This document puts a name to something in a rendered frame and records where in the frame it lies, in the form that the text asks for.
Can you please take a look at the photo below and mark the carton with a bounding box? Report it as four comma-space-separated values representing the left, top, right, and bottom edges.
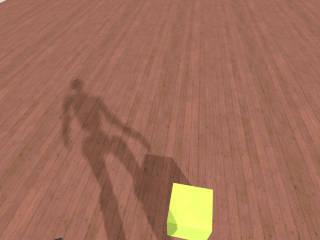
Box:
167, 183, 213, 240

